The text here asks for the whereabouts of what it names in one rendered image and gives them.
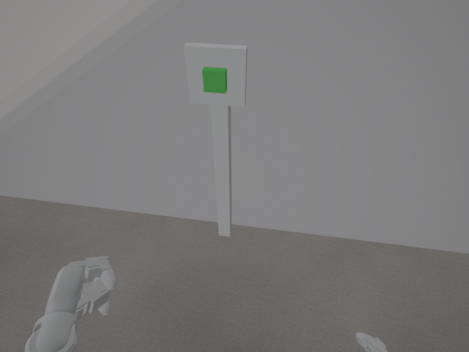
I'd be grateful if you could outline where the panel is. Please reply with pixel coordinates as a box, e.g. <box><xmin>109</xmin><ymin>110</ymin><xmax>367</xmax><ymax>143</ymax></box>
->
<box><xmin>184</xmin><ymin>43</ymin><xmax>248</xmax><ymax>237</ymax></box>

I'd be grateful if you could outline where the button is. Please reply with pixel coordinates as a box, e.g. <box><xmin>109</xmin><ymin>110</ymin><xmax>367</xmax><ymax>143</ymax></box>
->
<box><xmin>202</xmin><ymin>67</ymin><xmax>227</xmax><ymax>94</ymax></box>

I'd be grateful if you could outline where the left robot forearm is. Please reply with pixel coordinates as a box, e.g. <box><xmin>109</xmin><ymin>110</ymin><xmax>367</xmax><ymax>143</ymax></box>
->
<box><xmin>24</xmin><ymin>312</ymin><xmax>78</xmax><ymax>352</ymax></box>

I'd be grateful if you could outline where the right robot hand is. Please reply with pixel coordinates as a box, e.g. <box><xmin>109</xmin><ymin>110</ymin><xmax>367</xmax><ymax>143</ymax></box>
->
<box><xmin>355</xmin><ymin>332</ymin><xmax>387</xmax><ymax>352</ymax></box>

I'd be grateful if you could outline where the left robot hand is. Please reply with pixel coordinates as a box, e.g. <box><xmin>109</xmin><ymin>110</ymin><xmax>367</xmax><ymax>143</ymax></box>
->
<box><xmin>45</xmin><ymin>256</ymin><xmax>116</xmax><ymax>320</ymax></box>

